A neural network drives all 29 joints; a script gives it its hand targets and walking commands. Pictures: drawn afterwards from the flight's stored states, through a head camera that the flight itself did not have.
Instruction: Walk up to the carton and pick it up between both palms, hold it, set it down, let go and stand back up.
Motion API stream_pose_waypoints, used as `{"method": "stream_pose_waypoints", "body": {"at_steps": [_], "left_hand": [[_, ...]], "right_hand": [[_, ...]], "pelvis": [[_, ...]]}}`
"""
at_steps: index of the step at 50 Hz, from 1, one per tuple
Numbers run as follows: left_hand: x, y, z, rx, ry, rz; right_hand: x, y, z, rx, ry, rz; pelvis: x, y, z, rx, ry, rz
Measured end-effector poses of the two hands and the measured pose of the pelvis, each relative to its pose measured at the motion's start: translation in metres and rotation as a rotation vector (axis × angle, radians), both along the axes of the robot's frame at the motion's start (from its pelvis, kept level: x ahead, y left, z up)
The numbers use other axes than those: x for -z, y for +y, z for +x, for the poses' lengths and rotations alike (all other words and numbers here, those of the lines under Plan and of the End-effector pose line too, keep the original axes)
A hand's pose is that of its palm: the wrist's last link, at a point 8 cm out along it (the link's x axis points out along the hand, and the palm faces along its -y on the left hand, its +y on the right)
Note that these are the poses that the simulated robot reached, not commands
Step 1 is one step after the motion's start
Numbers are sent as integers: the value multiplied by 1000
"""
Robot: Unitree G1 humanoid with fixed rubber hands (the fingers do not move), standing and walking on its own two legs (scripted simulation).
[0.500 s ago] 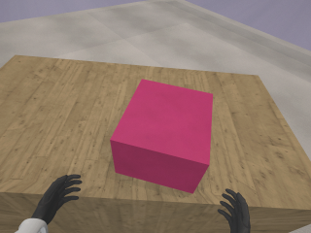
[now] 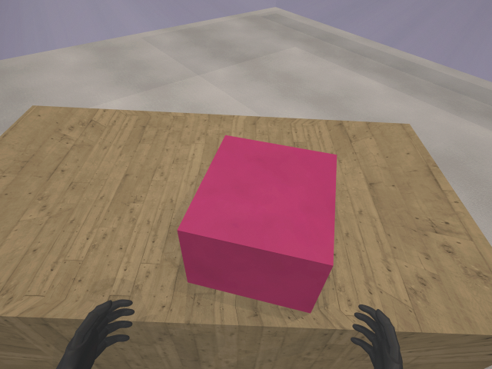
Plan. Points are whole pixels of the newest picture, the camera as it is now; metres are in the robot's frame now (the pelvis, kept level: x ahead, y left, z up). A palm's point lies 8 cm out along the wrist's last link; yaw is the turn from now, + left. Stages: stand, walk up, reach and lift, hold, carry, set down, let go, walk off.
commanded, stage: set down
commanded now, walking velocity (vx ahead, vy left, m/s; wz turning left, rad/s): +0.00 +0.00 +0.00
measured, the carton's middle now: (264, 216) +0.44 -0.03 -0.02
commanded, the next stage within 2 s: let go in 0.96 s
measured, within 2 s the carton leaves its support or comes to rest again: neither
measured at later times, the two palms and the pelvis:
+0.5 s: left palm out of the picture +0.14 +0.21 -0.05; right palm out of the picture +0.15 -0.23 -0.06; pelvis -0.01 -0.03 +0.00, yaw +0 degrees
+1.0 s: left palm out of the picture +0.13 +0.16 -0.07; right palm out of the picture +0.14 -0.29 -0.08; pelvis -0.02 -0.07 +0.00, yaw +2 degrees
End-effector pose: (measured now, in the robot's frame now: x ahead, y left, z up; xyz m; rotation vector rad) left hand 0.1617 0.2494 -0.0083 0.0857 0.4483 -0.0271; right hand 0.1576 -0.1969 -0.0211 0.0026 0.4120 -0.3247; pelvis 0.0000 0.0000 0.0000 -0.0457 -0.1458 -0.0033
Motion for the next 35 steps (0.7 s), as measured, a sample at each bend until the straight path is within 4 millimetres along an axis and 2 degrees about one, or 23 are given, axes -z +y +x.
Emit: {"method": "stream_pose_waypoints", "body": {"at_steps": [13,29,33,35], "left_hand": [[27,-22,-23,-48,133,2],[45,-39,-21,-90,235,54],[57,-45,-30,-118,392,143],[57,-53,-34,-138,404,143]], "right_hand": [[19,-21,-16,-68,117,-7],[40,-36,-13,-158,205,-18],[63,-47,-19,-227,320,-24],[67,-56,-20,-236,335,-19]], "pelvis": [[-2,-13,-1,-4,-6,14],[-4,-35,-6,-3,24,33],[-3,-38,-8,-11,12,29],[-3,-40,-8,-15,18,29]]}}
